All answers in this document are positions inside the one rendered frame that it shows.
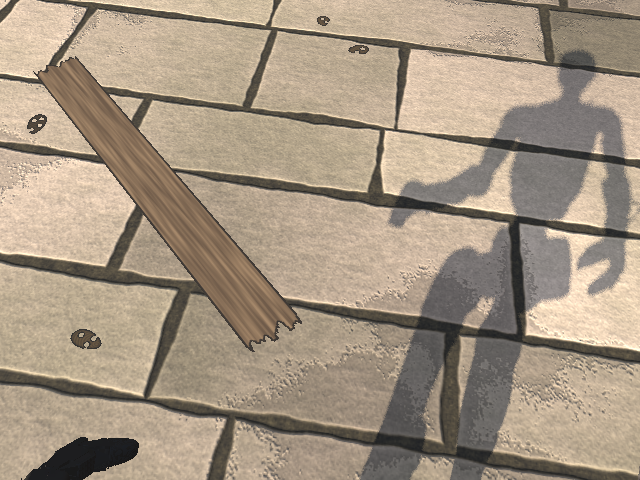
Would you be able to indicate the robot left hand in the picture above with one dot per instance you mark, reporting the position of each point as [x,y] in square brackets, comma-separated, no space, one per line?
[80,458]

